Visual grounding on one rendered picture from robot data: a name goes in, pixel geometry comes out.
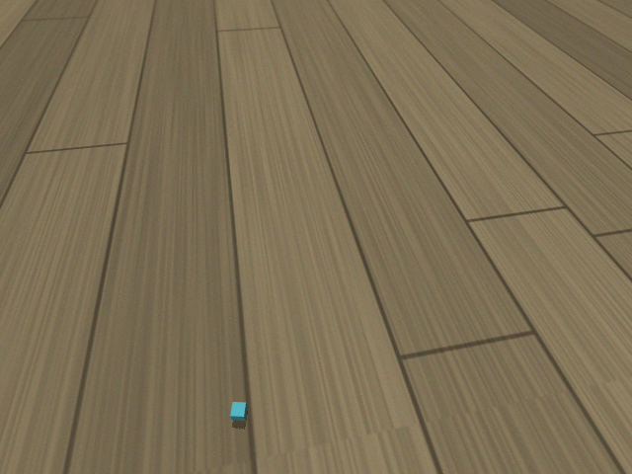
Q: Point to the cube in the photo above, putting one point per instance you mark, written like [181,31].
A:
[238,411]

